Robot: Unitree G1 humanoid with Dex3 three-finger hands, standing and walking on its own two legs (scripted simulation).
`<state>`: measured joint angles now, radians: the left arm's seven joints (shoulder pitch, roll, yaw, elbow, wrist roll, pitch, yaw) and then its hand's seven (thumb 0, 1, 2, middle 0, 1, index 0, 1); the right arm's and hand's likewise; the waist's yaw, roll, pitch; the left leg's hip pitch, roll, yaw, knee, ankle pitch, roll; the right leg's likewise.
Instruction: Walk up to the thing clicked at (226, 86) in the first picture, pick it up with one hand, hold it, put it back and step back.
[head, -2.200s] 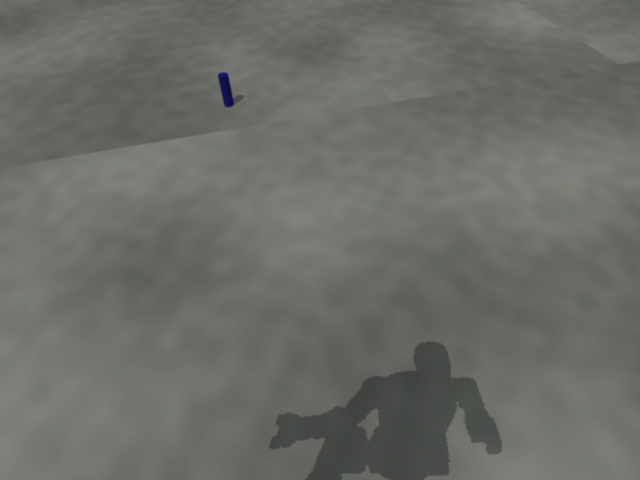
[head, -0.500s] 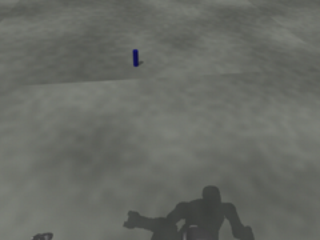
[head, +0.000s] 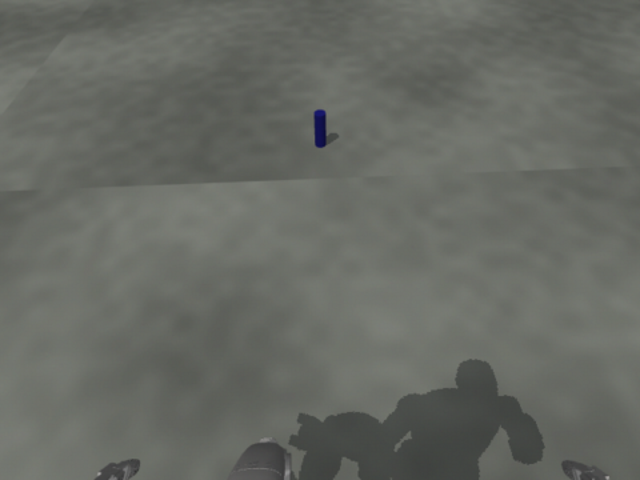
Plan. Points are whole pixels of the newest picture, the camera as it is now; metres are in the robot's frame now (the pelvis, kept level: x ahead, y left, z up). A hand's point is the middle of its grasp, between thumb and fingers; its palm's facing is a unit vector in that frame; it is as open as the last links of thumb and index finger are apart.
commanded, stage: walk up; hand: left
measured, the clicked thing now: (320, 129) +1.67 +0.11 -0.68
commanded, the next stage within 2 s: none
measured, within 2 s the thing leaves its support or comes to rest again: neither
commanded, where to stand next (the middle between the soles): +1.31 -0.08 m, yaw -1 degrees
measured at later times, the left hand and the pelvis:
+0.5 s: hand (183, 295) +0.42 +0.29 -0.14, palm faces -0.14 -0.94 -0.32, open 7.4 cm; pelvis +0.30 +0.02 +0.00, yaw -2 degrees
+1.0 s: hand (216, 218) +0.60 +0.27 -0.14, palm faces -0.03 -0.93 -0.36, open 7.4 cm; pelvis +0.56 -0.01 -0.01, yaw -1 degrees
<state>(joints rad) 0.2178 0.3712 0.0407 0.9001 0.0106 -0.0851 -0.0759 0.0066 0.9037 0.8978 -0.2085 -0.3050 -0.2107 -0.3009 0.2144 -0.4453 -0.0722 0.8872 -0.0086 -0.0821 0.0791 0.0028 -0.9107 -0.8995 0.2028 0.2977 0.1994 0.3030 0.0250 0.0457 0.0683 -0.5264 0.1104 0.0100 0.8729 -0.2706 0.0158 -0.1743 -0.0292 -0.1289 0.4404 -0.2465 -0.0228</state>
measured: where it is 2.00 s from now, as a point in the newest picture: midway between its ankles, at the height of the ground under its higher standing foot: (353, 256)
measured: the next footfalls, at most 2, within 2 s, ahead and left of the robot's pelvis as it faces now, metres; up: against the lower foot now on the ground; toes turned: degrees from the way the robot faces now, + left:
left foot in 0.14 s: +0.27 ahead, +0.15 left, +0.00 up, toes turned +6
right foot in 0.58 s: +0.52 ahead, -0.12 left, +0.00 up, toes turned -7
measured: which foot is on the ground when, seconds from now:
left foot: up 0.00-0.12, down 0.14-0.62, up 0.64-1.00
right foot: down 0.00-0.16, up 0.18-0.56, down 0.58-1.00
